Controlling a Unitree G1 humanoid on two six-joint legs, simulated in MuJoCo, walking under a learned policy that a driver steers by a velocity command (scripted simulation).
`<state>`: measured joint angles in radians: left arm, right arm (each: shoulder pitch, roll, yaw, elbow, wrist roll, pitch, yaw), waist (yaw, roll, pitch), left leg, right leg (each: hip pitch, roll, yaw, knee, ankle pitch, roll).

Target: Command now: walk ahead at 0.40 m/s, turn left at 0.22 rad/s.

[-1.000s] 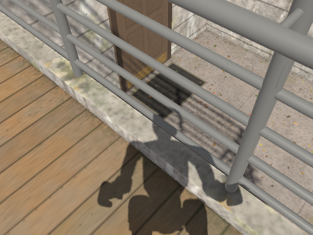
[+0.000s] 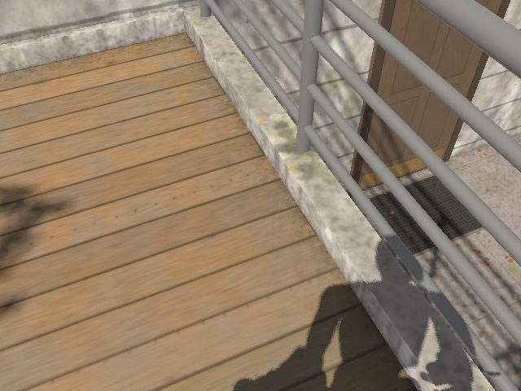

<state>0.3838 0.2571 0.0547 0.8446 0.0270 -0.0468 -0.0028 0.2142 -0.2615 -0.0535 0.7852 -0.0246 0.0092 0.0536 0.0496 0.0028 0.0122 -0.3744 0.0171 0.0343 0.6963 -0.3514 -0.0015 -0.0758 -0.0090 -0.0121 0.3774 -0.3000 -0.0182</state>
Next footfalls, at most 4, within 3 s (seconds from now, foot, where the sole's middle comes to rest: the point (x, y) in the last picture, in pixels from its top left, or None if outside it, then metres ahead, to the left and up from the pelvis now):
0.06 left None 0.08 0.11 -0.78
0.54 right None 0.45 -0.01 -0.78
1.06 left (159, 349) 0.62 0.34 -0.78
1.68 right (129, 242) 0.96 0.50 -0.78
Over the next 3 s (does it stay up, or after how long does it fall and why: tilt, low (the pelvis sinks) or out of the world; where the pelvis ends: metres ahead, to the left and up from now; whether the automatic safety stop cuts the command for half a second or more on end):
stays up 1.02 1.11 0.00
